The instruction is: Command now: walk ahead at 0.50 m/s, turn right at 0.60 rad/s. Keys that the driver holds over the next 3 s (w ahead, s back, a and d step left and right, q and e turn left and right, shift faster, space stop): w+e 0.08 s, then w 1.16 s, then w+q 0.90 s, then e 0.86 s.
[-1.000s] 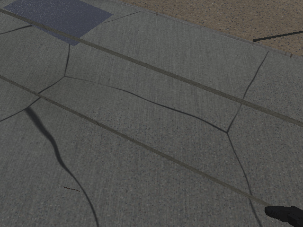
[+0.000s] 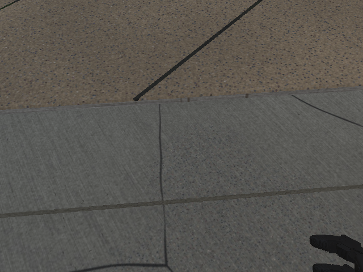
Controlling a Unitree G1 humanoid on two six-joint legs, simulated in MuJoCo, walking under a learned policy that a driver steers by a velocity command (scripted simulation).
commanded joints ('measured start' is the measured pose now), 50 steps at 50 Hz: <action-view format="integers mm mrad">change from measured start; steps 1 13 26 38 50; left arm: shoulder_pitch -37 18 46 -89 -246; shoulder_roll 131 57 44 113 11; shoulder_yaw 18 20 -14 27 -5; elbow -115 -65 21 103 7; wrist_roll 0 17 45 39 29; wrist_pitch -5 40 -67 -41 -60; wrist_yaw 7 -21 0 6 -5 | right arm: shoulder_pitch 302 10 -26 371 301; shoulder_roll -184 -185 -75 -179 -113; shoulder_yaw -78 -65 -14 -80 -22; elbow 11 57 13 107 186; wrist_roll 15 25 17 20 -7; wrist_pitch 25 29 69 92 -5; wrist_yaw -24 0 16 0 -17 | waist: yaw -167 68 -45 -300 -69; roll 174 186 2 -54 87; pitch -307 -28 1 -187 29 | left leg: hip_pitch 778 101 -393 411 290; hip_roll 450 289 128 24 232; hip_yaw -526 10 29 110 -114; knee -141 -198 670 116 -368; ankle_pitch -21 68 181 175 373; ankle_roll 173 99 -43 80 194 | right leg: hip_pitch -579 33 160 142 -547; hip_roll -79 -132 -268 -228 -204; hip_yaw -90 -305 -86 -292 -198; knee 442 -118 -632 -138 260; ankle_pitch -56 163 297 981 378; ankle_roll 40 -4 -152 -67 22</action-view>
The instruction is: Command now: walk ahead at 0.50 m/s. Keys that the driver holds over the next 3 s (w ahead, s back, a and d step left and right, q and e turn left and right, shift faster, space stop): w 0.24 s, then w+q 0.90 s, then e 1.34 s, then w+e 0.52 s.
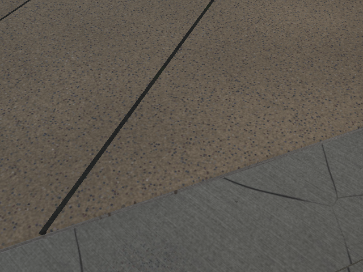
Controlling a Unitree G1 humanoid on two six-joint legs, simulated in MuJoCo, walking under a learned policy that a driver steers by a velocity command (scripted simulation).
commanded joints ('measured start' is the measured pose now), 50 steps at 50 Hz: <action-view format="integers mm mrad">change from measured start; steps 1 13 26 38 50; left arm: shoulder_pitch -38 -31 26 81 -60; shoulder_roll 45 98 89 202 86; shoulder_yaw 9 28 39 76 28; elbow -56 -66 75 88 -17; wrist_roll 12 1 34 -15 26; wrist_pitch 0 -23 -53 9 -38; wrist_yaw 0 -53 1 9 -6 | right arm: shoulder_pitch -49 40 -109 -256 -68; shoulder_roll -133 -182 -81 -128 -168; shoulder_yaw -19 -20 -31 -44 -56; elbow -65 -19 -106 -182 -192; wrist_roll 4 14 31 23 14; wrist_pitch -21 48 80 84 14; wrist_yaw -22 -45 -44 18 -31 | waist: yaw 40 132 24 39 57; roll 72 188 -35 -28 72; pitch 21 -72 17 21 -64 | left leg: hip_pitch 7 231 -515 -393 14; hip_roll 244 297 226 134 250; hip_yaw -185 -87 -188 3 -435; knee -206 79 806 359 -114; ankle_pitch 271 870 -3 -28 227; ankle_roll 132 68 -58 13 205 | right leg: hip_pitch -86 292 400 699 -41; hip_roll -28 154 -161 -196 19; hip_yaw -12 -156 -44 -276 -3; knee -149 -576 -1054 -810 -25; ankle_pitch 152 83 -38 363 -28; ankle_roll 39 -69 -169 -88 52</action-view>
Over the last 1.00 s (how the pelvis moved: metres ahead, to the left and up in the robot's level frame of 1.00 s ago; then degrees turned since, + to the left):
0.45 -0.04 0.04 -10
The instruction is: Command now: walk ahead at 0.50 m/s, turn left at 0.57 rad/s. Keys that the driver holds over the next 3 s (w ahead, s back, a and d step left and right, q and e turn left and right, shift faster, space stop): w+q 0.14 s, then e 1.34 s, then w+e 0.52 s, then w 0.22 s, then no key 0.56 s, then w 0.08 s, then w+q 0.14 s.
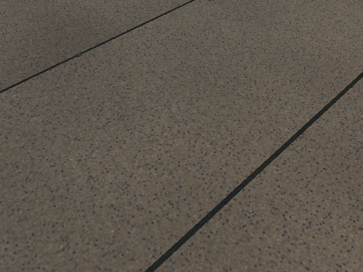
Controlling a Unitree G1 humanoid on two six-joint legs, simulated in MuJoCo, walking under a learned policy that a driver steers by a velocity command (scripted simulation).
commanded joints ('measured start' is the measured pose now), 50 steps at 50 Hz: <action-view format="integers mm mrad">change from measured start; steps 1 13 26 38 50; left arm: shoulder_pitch -33 85 69 188 130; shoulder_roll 65 121 173 126 104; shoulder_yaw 18 34 53 60 42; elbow -62 -37 -54 -60 -184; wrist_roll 15 34 -7 -11 -19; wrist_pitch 8 -21 90 146 158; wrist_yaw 1 -32 23 32 -30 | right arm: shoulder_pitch -6 41 -109 -262 -207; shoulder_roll -167 -147 -71 -127 -219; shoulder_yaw -36 -15 17 -4 -52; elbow -84 -65 -146 -211 -157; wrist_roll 3 -3 -3 -19 22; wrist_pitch -22 14 37 27 58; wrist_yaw -27 -51 -65 -70 -56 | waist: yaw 43 124 46 83 59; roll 53 207 -100 134 205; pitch -62 -180 -166 -94 -132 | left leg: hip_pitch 136 219 -111 90 126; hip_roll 251 167 44 340 371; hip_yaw -295 -137 -39 -202 6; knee -224 120 300 -116 13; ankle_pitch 274 889 -203 225 342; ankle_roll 181 -11 -153 92 65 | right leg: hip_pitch -137 362 240 -114 253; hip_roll -12 128 -52 92 87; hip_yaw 12 -99 270 61 -119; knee -118 -648 -901 39 -638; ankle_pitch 106 445 193 -132 48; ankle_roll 32 -78 -255 61 -4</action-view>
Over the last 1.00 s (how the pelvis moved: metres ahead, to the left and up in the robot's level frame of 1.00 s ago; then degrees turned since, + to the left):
0.55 0.08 0.03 23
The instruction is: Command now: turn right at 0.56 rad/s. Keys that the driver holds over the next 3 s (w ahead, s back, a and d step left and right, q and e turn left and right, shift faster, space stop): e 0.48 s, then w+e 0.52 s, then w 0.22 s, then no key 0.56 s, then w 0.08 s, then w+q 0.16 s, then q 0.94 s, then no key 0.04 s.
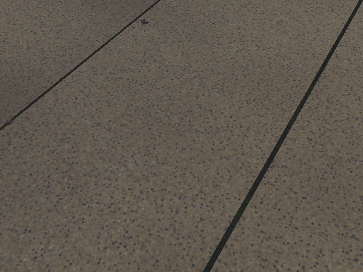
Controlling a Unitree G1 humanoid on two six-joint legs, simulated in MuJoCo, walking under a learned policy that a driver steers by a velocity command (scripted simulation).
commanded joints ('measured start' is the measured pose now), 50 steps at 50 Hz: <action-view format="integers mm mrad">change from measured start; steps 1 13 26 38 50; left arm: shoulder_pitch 93 8 40 -54 303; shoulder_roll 115 167 165 71 184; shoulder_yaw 44 42 50 14 41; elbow -49 -124 -154 -171 -106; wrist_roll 5 12 4 3 6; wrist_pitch -6 -34 -27 -59 -126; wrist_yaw -4 58 45 -9 -13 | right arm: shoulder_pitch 25 -32 37 105 -28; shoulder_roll -164 -98 -211 -196 -179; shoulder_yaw -53 -34 -66 -56 -27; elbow -22 -73 -90 -75 -148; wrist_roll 24 -12 -53 0 35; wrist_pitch -14 -23 -45 -75 -147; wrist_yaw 4 -5 22 10 59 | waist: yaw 45 26 29 -44 120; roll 133 -125 280 153 -167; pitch -133 -155 -139 -20 -83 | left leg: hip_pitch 86 -334 169 182 -703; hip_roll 171 -90 306 201 -23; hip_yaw -95 -206 -667 -263 -212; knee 34 469 -229 -330 816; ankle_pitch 295 -95 106 -161 -173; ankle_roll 124 -67 285 200 51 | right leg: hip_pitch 180 251 -220 -253 559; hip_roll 56 -141 134 -28 -307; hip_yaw -40 355 173 28 700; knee -283 -335 263 159 -491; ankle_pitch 200 423 -299 40 -244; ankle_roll -81 -284 -58 -12 -386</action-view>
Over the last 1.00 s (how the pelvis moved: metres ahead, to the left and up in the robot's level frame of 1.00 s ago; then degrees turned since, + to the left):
0.28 -0.02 0.03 -15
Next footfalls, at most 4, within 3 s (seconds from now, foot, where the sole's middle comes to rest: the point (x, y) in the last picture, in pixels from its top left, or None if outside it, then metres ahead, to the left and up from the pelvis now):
0.04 right None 0.05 -0.12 -0.77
0.48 left None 0.10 0.09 -0.77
0.92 right None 0.07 -0.21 -0.77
1.40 left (277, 264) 0.47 -0.32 -0.77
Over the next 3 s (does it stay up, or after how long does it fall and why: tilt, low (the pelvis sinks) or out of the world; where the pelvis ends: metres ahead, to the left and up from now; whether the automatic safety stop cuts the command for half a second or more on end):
stays up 0.49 -0.44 0.01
